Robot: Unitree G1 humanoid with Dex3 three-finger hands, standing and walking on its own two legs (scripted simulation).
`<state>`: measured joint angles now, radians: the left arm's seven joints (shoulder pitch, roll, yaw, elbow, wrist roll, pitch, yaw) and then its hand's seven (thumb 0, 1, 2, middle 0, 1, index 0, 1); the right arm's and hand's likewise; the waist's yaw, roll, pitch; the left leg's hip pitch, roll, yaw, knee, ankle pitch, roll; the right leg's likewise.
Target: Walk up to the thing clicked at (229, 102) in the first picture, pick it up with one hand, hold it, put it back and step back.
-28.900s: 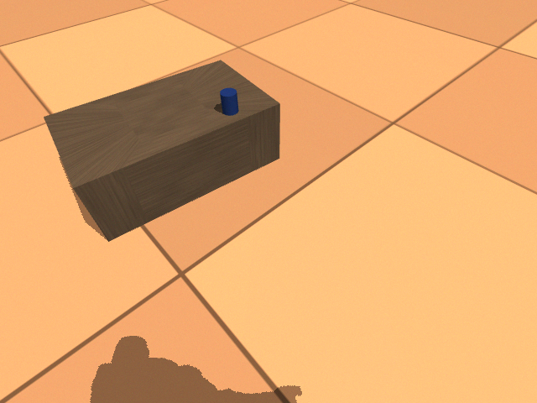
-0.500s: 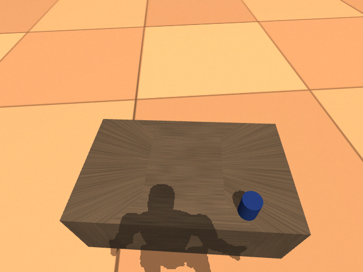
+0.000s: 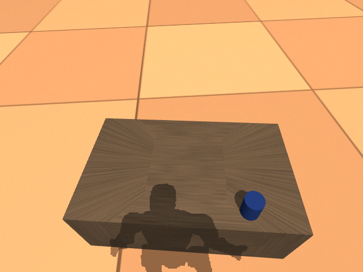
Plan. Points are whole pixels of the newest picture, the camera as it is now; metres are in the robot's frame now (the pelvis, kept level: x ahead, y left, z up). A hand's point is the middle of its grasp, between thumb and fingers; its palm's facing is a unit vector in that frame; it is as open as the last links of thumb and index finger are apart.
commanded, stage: stand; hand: right
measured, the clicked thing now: (252, 205) +0.44 -0.24 -0.37
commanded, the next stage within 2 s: step back in 0.72 s
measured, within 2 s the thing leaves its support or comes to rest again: neither
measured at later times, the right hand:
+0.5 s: hand out of the picture +0.07 -0.25 -0.16, palm faces -0.03 +0.94 -0.34, open 7.4 cm
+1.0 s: hand out of the picture +0.04 -0.26 -0.17, palm faces -0.03 +0.92 -0.40, open 7.4 cm
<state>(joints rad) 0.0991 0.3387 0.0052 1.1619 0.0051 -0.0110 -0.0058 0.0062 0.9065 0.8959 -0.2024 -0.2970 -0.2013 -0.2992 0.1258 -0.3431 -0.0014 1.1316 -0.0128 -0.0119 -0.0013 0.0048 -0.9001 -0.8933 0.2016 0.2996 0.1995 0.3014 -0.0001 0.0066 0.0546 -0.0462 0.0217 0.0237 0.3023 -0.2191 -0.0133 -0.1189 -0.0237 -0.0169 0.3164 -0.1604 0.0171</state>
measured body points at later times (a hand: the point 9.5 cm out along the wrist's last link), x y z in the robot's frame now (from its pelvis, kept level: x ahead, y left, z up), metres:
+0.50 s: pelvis +0.00 +0.00 +0.00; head +0.01 +0.00 +0.45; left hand +0.07 +0.30 -0.13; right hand +0.07 -0.30 -0.14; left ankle -0.03 +0.12 -0.75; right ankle +0.01 -0.13 -0.75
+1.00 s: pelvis -0.05 +0.02 -0.02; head +0.03 +0.03 +0.42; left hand +0.07 +0.33 -0.15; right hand +0.05 -0.31 -0.14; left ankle -0.08 +0.13 -0.72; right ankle +0.01 -0.13 -0.75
